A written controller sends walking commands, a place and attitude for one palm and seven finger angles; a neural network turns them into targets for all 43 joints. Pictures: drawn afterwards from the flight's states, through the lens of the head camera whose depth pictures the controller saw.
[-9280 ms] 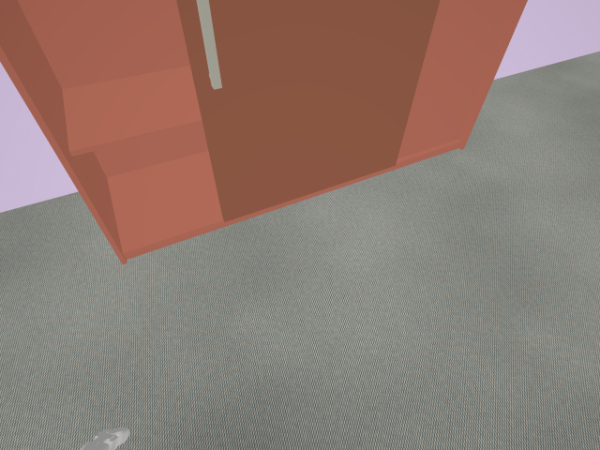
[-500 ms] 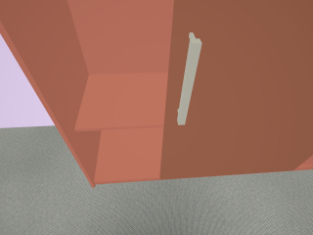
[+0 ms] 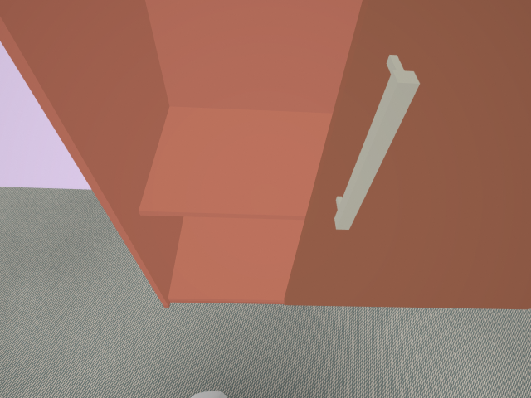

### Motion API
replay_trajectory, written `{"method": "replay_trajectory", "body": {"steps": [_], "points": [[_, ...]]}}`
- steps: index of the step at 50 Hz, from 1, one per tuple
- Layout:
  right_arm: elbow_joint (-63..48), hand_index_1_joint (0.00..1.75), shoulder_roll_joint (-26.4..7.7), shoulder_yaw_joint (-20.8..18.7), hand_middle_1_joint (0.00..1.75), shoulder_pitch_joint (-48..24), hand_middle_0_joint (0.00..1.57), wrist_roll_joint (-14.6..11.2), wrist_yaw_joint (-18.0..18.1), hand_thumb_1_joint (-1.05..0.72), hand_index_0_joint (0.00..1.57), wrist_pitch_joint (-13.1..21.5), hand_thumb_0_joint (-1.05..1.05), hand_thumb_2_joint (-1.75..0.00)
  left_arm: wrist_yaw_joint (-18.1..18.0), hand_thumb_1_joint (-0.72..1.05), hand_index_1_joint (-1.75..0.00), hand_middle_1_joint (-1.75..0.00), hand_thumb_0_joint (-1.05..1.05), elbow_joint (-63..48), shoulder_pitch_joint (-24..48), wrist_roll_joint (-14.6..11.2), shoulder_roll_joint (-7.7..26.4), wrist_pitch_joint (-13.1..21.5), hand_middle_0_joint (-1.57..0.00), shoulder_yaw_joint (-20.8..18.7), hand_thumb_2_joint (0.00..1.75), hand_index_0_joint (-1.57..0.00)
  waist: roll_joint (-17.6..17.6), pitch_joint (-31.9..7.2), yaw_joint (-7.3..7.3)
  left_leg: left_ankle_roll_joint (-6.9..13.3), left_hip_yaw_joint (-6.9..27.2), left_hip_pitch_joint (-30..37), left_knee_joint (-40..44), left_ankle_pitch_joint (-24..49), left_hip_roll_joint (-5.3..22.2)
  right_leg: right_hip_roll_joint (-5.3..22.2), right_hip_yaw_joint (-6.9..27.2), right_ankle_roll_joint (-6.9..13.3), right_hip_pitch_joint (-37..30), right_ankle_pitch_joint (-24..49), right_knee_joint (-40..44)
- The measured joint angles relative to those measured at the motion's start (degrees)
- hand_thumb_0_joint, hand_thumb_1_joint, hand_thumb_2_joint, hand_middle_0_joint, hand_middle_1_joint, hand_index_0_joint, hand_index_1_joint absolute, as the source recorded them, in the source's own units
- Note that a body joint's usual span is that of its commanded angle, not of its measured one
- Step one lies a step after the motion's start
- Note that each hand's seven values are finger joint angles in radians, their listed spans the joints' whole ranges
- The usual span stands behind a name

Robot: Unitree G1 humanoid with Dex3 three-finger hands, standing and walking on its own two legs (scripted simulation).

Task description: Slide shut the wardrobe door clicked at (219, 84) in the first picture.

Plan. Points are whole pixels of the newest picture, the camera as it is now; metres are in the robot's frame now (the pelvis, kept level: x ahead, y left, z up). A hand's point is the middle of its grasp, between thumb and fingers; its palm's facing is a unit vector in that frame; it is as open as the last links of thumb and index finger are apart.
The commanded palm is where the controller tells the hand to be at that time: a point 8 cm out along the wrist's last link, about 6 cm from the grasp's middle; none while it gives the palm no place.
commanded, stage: come to a stop and stand still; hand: right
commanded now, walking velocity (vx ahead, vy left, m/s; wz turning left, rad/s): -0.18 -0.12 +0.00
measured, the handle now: (362, 158) +0.46 -0.12 +0.10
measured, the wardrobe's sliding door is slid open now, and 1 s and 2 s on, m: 0.43 0.43 0.43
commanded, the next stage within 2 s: none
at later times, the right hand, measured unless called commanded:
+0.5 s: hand out of the picture +0.01 -0.23 -0.17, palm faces +0.02 +0.98 -0.22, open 7.3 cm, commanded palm none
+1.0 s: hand out of the picture +0.02 -0.22 -0.15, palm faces -0.04 +0.98 -0.21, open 7.3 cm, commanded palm none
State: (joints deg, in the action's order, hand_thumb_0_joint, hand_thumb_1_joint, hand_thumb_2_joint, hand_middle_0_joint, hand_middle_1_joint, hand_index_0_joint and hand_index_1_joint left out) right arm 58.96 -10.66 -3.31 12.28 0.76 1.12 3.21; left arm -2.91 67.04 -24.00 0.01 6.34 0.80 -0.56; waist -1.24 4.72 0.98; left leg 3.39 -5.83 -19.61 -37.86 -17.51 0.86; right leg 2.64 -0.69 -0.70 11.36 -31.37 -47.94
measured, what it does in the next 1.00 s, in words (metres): steps on the spot: right foot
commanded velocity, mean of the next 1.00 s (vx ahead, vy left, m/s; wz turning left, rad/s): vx -0.02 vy -0.01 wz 0.00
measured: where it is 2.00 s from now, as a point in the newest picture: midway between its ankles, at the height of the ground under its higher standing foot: outside the picture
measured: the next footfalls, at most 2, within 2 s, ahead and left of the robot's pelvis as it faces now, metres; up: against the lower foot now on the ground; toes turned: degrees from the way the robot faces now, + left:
right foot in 0.22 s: +0.05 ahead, -0.12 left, +0.00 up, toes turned -2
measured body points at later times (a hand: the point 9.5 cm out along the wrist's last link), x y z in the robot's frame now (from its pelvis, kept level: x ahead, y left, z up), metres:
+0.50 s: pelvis -0.02 -0.04 +0.00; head -0.01 -0.05 +0.45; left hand +0.05 +0.20 -0.14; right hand +0.01 -0.28 -0.16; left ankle +0.02 +0.08 -0.72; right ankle +0.01 -0.12 -0.72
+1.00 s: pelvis +0.00 -0.05 +0.02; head +0.02 -0.03 +0.47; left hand +0.00 +0.18 -0.15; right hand +0.02 -0.27 -0.14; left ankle -0.04 +0.07 -0.72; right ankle +0.01 -0.12 -0.72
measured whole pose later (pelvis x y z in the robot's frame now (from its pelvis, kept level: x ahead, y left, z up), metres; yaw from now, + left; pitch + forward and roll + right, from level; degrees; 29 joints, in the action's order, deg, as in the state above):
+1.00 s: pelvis +0.00 -0.05 +0.02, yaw +3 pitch +1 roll -1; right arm 62.6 -8.8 0.7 14.9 0.9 1.9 0.6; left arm -1.1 61.8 -15.4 0.9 9.9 0.9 0.4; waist -0.6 1.1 0.1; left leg 0.4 -0.3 -10.8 -27.6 -17.5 0.8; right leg -3.0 -7.0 4.3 12.6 -11.9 -23.3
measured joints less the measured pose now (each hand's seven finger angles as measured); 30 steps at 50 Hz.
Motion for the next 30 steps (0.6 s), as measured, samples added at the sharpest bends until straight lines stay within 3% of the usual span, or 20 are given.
{"method": "replay_trajectory", "body": {"steps": [2,5,10,12,14,16,20,23,27,30], "points": [[-0.32,0.30,0.06,0.38,0.30,-1.04,0.20,0.28,0.62,-0.94,0.20,-0.42,0.01,-0.90,-0.22,0.90,-0.30,-0.30,0.00,-0.58,2.02,-0.24,0.50,-0.83,-0.20,-0.61,0.90,-0.20,0.28,-0.21,-0.06,0.30,-0.12,1.15,1.22,-0.87,0.26,-0.76,-0.13,0.24,3.49,-1.61,-4.50],[-0.77,0.30,0.58,0.75,0.30,-2.32,0.20,0.59,1.06,-0.93,0.20,-1.39,0.01,-0.90,0.00,0.91,-0.30,-0.30,0.00,-2.58,5.87,-0.20,0.99,-1.34,-0.20,-1.04,0.90,-0.20,1.19,-0.10,-0.12,0.04,-0.05,2.56,3.89,0.70,0.49,-1.11,-1.39,-0.10,6.55,0.14,-1.70],[-1.29,0.30,1.35,0.53,0.30,-2.57,0.20,0.36,1.02,-0.93,0.20,-2.83,0.00,-0.90,0.29,0.92,-0.30,-0.30,0.00,-5.89,10.80,0.33,1.44,-1.48,-0.20,-1.55,0.90,-0.19,2.42,-0.18,-0.87,-0.32,0.25,3.55,4.03,1.15,0.19,-1.62,-3.40,-0.83,5.88,10.82,11.51],[-1.29,0.30,1.14,0.37,0.30,-2.11,0.20,0.24,0.79,-0.94,0.20,-3.65,0.00,-0.90,0.49,0.93,-0.30,-0.30,0.00,-6.73,11.57,0.51,1.87,-1.30,-0.20,-1.79,0.90,-0.19,2.82,-0.33,-1.21,-0.72,0.42,3.37,2.06,0.16,0.00,-1.61,-3.91,0.06,4.40,18.46,15.67],[-1.09,0.30,0.65,0.07,0.30,-1.63,0.20,0.08,0.88,-0.94,0.20,-4.66,0.00,-0.90,0.68,0.93,-0.30,-0.30,0.00,-7.42,11.90,0.95,1.66,-1.29,-0.20,-1.58,0.90,-0.19,4.10,-0.64,-1.94,-1.12,1.37,3.13,0.69,-1.79,0.40,-2.06,-4.78,1.44,4.09,18.17,15.21],[-1.45,0.30,0.71,1.20,0.30,-0.17,0.20,-0.06,1.32,-0.94,0.20,-4.33,0.00,-0.90,1.34,0.93,-0.30,-0.30,0.00,-9.14,12.20,0.71,2.40,-2.08,-0.20,-1.51,0.90,-0.19,3.26,-1.32,-2.60,-1.35,1.77,2.69,1.90,1.24,-0.21,-1.40,-4.94,1.83,5.67,15.92,12.88],[-1.97,0.30,1.05,2.56,0.30,3.03,0.20,0.70,0.81,-0.93,0.20,-4.01,0.00,-0.90,2.56,0.92,-0.30,-0.30,0.00,-12.86,12.54,0.91,3.99,-3.18,-0.20,-1.99,0.90,-0.19,0.52,-2.41,-1.45,-1.57,0.76,1.53,2.11,1.29,-0.91,-1.30,-2.68,1.43,9.27,10.13,5.89],[-1.68,0.30,0.28,2.36,0.30,3.98,0.21,0.79,0.89,-0.92,0.21,-4.40,0.00,-0.90,2.70,0.91,-0.30,-0.30,0.00,-13.84,11.42,0.92,3.72,-2.09,-0.20,-1.70,0.90,-0.19,1.18,-2.76,-0.96,-2.32,1.05,0.69,0.67,0.52,0.37,-2.58,-3.14,2.74,7.60,13.38,9.39],[-1.23,0.30,0.11,2.28,0.30,4.12,0.20,0.62,0.63,-0.92,0.20,-4.97,0.01,-0.90,2.02,0.92,-0.30,-0.30,0.00,-13.71,9.29,1.42,3.51,-1.50,-0.20,-0.97,0.90,-0.20,0.67,-3.30,-1.62,-1.89,3.27,-0.10,-1.41,-5.51,0.32,-3.81,-4.39,5.11,6.31,14.82,13.28],[-1.02,0.30,0.25,2.12,0.30,4.34,0.20,0.66,0.12,-0.91,0.20,-4.57,0.01,-0.90,1.75,0.93,-0.30,-0.30,0.00,-12.72,8.82,1.55,4.02,-1.78,-0.20,-0.67,0.90,-0.20,0.02,-3.65,-2.07,-1.98,4.50,0.06,-2.20,-4.38,0.42,-4.78,-5.44,5.78,5.84,16.77,16.79]]}}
